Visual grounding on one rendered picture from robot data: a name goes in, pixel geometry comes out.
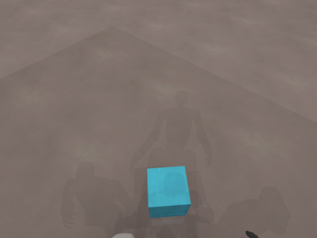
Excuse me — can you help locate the carton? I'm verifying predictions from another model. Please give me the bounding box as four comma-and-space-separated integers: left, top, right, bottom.
147, 166, 191, 218

